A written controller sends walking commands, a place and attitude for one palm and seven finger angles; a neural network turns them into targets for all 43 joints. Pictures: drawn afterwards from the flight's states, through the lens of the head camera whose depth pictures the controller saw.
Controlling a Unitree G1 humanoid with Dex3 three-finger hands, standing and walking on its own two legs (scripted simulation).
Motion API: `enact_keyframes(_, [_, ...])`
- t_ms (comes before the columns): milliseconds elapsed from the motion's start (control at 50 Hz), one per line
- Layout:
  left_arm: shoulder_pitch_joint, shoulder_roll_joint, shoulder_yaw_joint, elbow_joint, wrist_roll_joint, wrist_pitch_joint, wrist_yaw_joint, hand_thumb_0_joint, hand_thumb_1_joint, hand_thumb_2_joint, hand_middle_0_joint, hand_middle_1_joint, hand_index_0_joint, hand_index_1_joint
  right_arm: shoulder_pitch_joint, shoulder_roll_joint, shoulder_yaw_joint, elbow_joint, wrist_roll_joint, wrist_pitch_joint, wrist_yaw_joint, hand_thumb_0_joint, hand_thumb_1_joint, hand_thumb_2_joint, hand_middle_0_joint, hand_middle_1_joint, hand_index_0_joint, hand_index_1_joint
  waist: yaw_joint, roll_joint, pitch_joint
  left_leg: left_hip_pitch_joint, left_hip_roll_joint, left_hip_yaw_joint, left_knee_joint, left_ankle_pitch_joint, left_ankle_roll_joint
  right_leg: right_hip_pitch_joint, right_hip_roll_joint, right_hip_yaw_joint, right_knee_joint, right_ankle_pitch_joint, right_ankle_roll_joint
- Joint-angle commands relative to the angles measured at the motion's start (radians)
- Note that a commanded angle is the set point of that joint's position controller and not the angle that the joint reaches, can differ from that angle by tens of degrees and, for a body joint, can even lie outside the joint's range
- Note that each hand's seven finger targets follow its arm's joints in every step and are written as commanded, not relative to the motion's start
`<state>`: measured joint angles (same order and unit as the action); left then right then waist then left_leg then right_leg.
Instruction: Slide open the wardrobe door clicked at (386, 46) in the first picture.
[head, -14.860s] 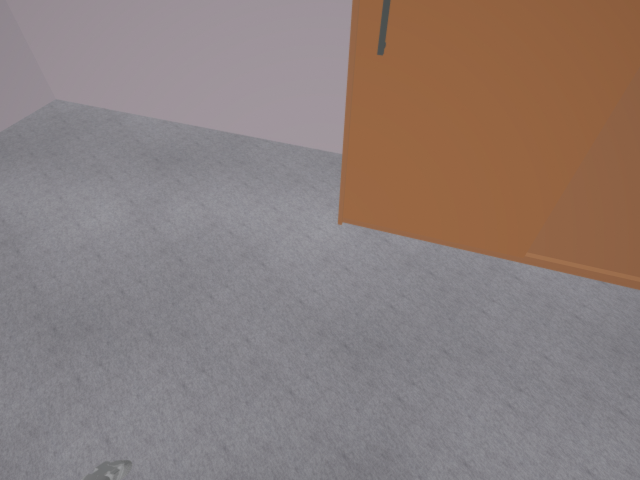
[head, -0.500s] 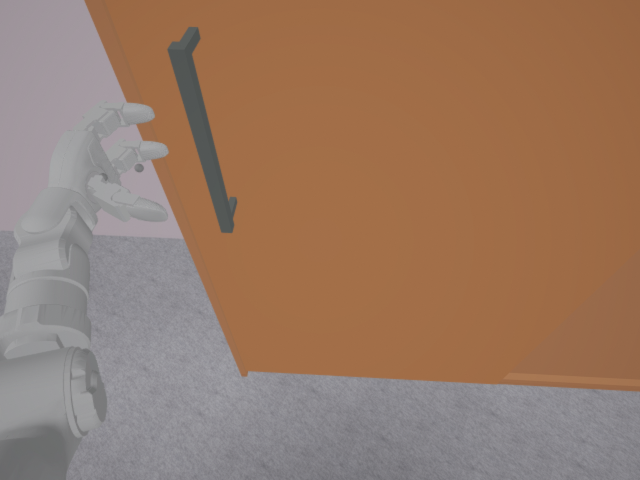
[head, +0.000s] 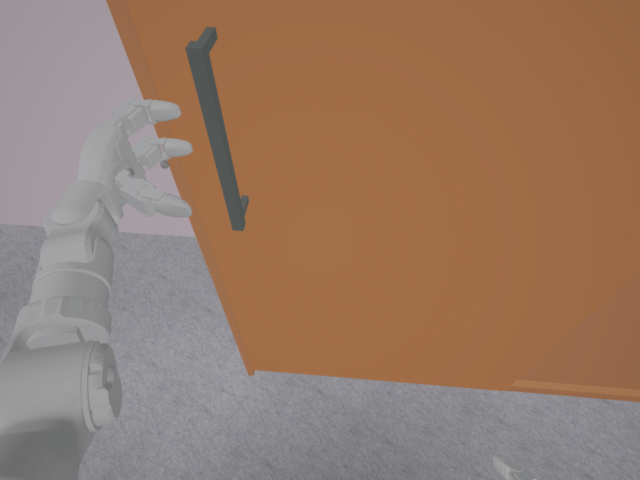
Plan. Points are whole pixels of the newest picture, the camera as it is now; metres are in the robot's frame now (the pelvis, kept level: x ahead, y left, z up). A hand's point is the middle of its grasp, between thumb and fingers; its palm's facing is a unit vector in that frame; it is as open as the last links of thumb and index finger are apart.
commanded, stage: feel for the door with the fingertips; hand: left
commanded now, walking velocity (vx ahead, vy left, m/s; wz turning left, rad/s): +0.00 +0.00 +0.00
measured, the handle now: (226, 145) +0.49 +0.13 +0.16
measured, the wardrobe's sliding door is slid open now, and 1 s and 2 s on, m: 0.00 0.00 0.00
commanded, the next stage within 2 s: slide the fingers in behind the handle in 0.94 s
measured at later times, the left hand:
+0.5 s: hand (195, 167) +0.44 +0.16 +0.17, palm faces -0.08 -1.00 +0.01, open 14.0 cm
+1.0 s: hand (190, 158) +0.45 +0.16 +0.17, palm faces -0.08 -1.00 +0.00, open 13.9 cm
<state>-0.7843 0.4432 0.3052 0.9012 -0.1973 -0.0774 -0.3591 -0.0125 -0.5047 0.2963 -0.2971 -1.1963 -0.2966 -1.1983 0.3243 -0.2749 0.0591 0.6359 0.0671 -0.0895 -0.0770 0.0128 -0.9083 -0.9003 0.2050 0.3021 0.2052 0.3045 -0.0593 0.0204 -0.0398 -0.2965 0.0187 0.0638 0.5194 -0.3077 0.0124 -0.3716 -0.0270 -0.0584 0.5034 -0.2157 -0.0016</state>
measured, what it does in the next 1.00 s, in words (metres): stands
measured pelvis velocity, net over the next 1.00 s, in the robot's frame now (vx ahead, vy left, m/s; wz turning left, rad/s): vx -0.01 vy -0.01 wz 0.00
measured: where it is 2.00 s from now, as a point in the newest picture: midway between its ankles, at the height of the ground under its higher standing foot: outside the picture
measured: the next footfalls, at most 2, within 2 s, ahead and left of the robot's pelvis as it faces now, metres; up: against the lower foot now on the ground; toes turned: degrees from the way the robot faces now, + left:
none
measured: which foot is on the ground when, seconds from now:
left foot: down 0.00-1.00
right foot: down 0.00-1.00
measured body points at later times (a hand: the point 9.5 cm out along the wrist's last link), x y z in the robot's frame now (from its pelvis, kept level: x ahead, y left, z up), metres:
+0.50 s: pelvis +0.00 -0.01 +0.00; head +0.02 -0.02 +0.45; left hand +0.44 +0.21 +0.17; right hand +0.08 -0.27 -0.11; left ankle -0.03 +0.11 -0.74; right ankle +0.02 -0.12 -0.74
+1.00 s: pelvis -0.01 -0.01 +0.00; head +0.03 -0.01 +0.45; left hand +0.45 +0.22 +0.18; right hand +0.06 -0.27 -0.12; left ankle -0.03 +0.11 -0.74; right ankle +0.02 -0.12 -0.74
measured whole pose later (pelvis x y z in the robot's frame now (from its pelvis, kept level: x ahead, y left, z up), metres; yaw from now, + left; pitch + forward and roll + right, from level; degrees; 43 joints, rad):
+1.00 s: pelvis -0.01 -0.01 +0.00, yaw +0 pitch +6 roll +0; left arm -0.90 0.42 0.28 1.03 -0.17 -0.12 -0.30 -0.01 -0.50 0.30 -0.33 -1.23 -0.32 -1.22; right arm 0.35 -0.29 0.05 0.68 0.06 -0.10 -0.07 0.01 -0.91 -0.90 0.20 0.30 0.20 0.30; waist -0.08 0.02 -0.03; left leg -0.34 0.02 0.06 0.54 -0.30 0.01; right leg -0.41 -0.02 -0.06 0.52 -0.21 -0.01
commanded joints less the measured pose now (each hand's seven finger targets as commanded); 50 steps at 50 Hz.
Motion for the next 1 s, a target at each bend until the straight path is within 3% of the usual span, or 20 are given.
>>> enact_keyframes(0, [-0.478,0.281,0.068,-0.178,-0.010,-0.051,0.007,0.000,-0.500,0.300,-0.300,-1.200,-0.300,-1.200,0.034,-0.161,-0.056,-0.095,-0.002,-0.033,-0.012,0.000,-0.900,-0.900,0.200,0.300,0.200,0.300,-0.004,0.002,-0.293,0.052,-0.007,-0.053,-0.058,0.270,0.019,0.176,0.020,0.027,-0.020,0.278,-0.029])
enact_keyframes(40, [-0.483,0.268,0.054,-0.205,-0.005,-0.055,0.008,0.000,-0.500,0.300,-0.300,-1.200,-0.300,-1.200,0.028,-0.157,-0.056,-0.104,-0.003,-0.033,-0.010,0.000,-0.900,-0.900,0.200,0.300,0.200,0.300,0.002,0.038,-0.310,0.066,-0.009,-0.054,-0.056,0.285,0.020,0.181,0.020,0.030,-0.019,0.285,-0.030])
enact_keyframes(160, [-0.478,0.182,0.004,-0.271,-0.032,-0.065,0.003,0.000,-0.500,0.300,-0.300,-1.200,-0.300,-1.200,0.032,-0.153,-0.064,-0.099,-0.003,-0.044,-0.008,0.000,-0.900,-0.900,0.200,0.300,0.200,0.300,-0.007,0.024,-0.363,0.113,-0.003,-0.052,-0.047,0.325,0.019,0.190,0.028,0.027,-0.018,0.320,-0.028])
enact_keyframes(220, [-0.463,0.193,0.016,-0.253,-0.030,-0.051,0.019,0.000,-0.500,0.300,-0.300,-1.200,-0.300,-1.200,0.036,-0.156,-0.065,-0.090,-0.003,-0.040,-0.006,0.000,-0.900,-0.900,0.200,0.300,0.200,0.300,-0.005,0.008,-0.317,0.089,-0.003,-0.052,-0.055,0.292,0.020,0.178,0.027,0.021,-0.026,0.284,-0.030])
enact_keyframes(240, [-0.487,0.174,0.002,-0.276,-0.027,-0.048,0.027,0.000,-0.500,0.300,-0.300,-1.200,-0.300,-1.200,0.027,-0.152,-0.064,-0.089,-0.003,-0.043,-0.005,0.000,-0.900,-0.900,0.200,0.300,0.200,0.300,-0.010,0.045,-0.323,0.094,-0.006,-0.049,-0.058,0.292,0.018,0.176,0.026,0.023,-0.027,0.290,-0.029])
enact_keyframes(300, [-0.437,0.198,0.036,-0.244,-0.016,-0.031,0.057,0.000,-0.500,0.300,-0.300,-1.200,-0.300,-1.200,0.031,-0.151,-0.064,-0.086,-0.005,-0.039,-0.001,0.000,-0.900,-0.900,0.200,0.300,0.200,0.300,0.003,0.000,-0.301,0.055,-0.008,-0.043,-0.063,0.269,0.020,0.190,0.025,0.025,-0.030,0.283,-0.027])
enact_keyframes(320, [-0.444,0.212,0.043,-0.253,-0.012,-0.033,0.066,0.000,-0.500,0.300,-0.300,-1.200,-0.300,-1.200,0.032,-0.152,-0.065,-0.088,-0.007,-0.035,-0.001,0.000,-0.900,-0.900,0.200,0.300,0.200,0.300,0.006,-0.028,-0.304,0.051,-0.006,-0.045,-0.064,0.278,0.023,0.209,0.024,0.023,-0.028,0.292,-0.026])
enact_keyframes(380, [-0.445,0.200,0.043,-0.295,-0.004,-0.040,0.083,0.000,-0.500,0.300,-0.300,-1.200,-0.300,-1.200,0.018,-0.142,-0.066,-0.100,-0.007,-0.038,0.002,0.000,-0.900,-0.900,0.200,0.300,0.200,0.300,0.015,0.010,-0.336,0.065,-0.010,-0.034,-0.061,0.286,0.024,0.225,0.024,0.035,-0.025,0.314,-0.026])
enact_keyframes(420, [-0.432,0.211,0.050,-0.319,-0.004,-0.052,0.088,0.000,-0.500,0.300,-0.300,-1.200,-0.300,-1.200,0.016,-0.144,-0.067,-0.106,-0.008,-0.036,0.003,0.000,-0.900,-0.900,0.200,0.300,0.200,0.300,0.021,-0.018,-0.357,0.069,-0.007,-0.033,-0.059,0.305,0.026,0.253,0.023,0.034,-0.020,0.334,-0.027])
enact_keyframes(500, [-0.468,0.196,0.036,-0.296,0.003,-0.049,0.090,0.000,-0.500,0.300,-0.300,-1.200,-0.300,-1.200,0.010,-0.138,-0.063,-0.099,-0.005,-0.038,-0.001,0.000,-0.900,-0.900,0.200,0.300,0.200,0.300,0.008,0.005,-0.328,0.066,-0.009,-0.030,-0.064,0.271,0.025,0.232,0.025,0.038,-0.028,0.317,-0.025])
enact_keyframes(540, [-0.486,0.225,0.052,-0.249,0.006,-0.042,0.092,0.000,-0.500,0.300,-0.300,-1.200,-0.300,-1.200,0.013,-0.143,-0.061,-0.093,-0.004,-0.032,-0.006,0.000,-0.900,-0.900,0.200,0.300,0.200,0.300,-0.003,-0.028,-0.289,0.038,-0.010,-0.030,-0.069,0.231,0.030,0.224,0.023,0.042,-0.039,0.287,-0.020])
enact_keyframes(560, [-0.498,0.207,0.035,-0.241,0.006,-0.040,0.088,0.000,-0.500,0.300,-0.300,-1.200,-0.300,-1.200,0.010,-0.142,-0.060,-0.093,-0.003,-0.033,-0.006,0.000,-0.900,-0.900,0.200,0.300,0.200,0.300,-0.007,-0.028,-0.281,0.033,-0.012,-0.028,-0.071,0.216,0.030,0.221,0.021,0.044,-0.041,0.277,-0.019])
enact_keyframes(640, [-0.528,0.202,0.016,-0.212,0.008,-0.049,0.072,0.000,-0.500,0.300,-0.300,-1.200,-0.300,-1.200,0.014,-0.142,-0.057,-0.091,-0.002,-0.036,-0.009,0.000,-0.900,-0.900,0.200,0.300,0.200,0.300,-0.012,0.014,-0.303,0.043,-0.015,-0.030,-0.062,0.225,0.028,0.212,0.019,0.045,-0.036,0.281,-0.022])
enact_keyframes(660, [-0.539,0.204,0.019,-0.208,0.007,-0.056,0.069,0.000,-0.500,0.300,-0.300,-1.200,-0.300,-1.200,0.020,-0.143,-0.060,-0.087,-0.004,-0.038,-0.010,0.000,-0.900,-0.900,0.200,0.300,0.200,0.300,-0.016,-0.003,-0.317,0.050,-0.014,-0.033,-0.059,0.230,0.028,0.212,0.022,0.043,-0.034,0.284,-0.023])
enact_keyframes(680, [-0.559,0.174,-0.012,-0.216,0.005,-0.061,0.061,0.000,-0.500,0.300,-0.300,-1.200,-0.300,-1.200,0.017,-0.141,-0.059,-0.086,-0.003,-0.040,-0.010,0.000,-0.900,-0.900,0.200,0.300,0.200,0.300,-0.023,0.025,-0.324,0.061,-0.015,-0.030,-0.055,0.233,0.028,0.203,0.022,0.047,-0.034,0.289,-0.023])
enact_keyframes(700, [-0.548,0.159,-0.014,-0.184,-0.003,-0.060,0.055,0.000,-0.500,0.300,-0.300,-1.200,-0.300,-1.200,0.023,-0.140,-0.058,-0.083,-0.003,-0.044,-0.010,0.000,-0.900,-0.900,0.200,0.300,0.200,0.300,-0.024,-0.008,-0.313,0.054,-0.014,-0.034,-0.055,0.223,0.027,0.194,0.023,0.041,-0.035,0.279,-0.023])
enact_keyframes(820, [-0.610,0.203,0.010,-0.103,-0.001,-0.079,0.055,0.000,-0.500,0.300,-0.300,-1.200,-0.300,-1.200,0.047,-0.155,-0.059,-0.062,-0.008,-0.044,-0.011,0.000,-0.900,-0.900,0.200,0.300,0.200,0.300,-0.035,-0.015,-0.295,0.025,-0.015,-0.044,-0.051,0.192,0.027,0.163,0.021,0.038,-0.031,0.229,-0.022])
enact_keyframes(880, [-0.662,0.190,-0.006,-0.118,0.016,-0.098,0.067,0.000,-0.500,0.300,-0.300,-1.200,-0.300,-1.200,0.056,-0.150,-0.060,-0.058,-0.011,-0.052,-0.006,0.000,-0.900,-0.900,0.200,0.300,0.200,0.300,-0.038,0.034,-0.329,0.041,-0.016,-0.049,-0.044,0.204,0.022,0.146,0.023,0.039,-0.022,0.233,-0.024])
enact_keyframes(920, [-0.633,0.220,0.020,-0.083,0.014,-0.109,0.075,0.000,-0.500,0.300,-0.300,-1.200,-0.300,-1.200,0.071,-0.156,-0.063,-0.056,-0.013,-0.049,-0.004,0.000,-0.900,-0.900,0.200,0.300,0.200,0.300,-0.034,-0.024,-0.337,0.024,-0.012,-0.051,-0.041,0.215,0.025,0.165,0.025,0.036,-0.016,0.240,-0.022])
enact_keyframes(980, [-0.710,0.164,-0.026,-0.092,0.014,-0.119,0.072,0.000,-0.500,0.300,-0.300,-1.200,-0.300,-1.200,0.078,-0.153,-0.063,-0.045,-0.013,-0.058,-0.001,0.000,-0.900,-0.900,0.200,0.300,0.200,0.300,-0.056,0.003,-0.329,0.040,-0.011,-0.057,-0.042,0.197,0.021,0.124,0.028,0.033,-0.018,0.221,-0.021])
